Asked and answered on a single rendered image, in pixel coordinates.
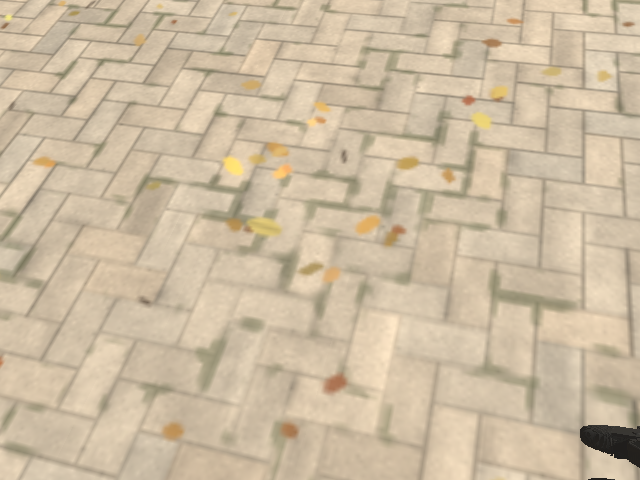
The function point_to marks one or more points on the right robot hand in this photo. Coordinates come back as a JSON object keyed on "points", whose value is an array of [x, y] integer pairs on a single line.
{"points": [[623, 442]]}

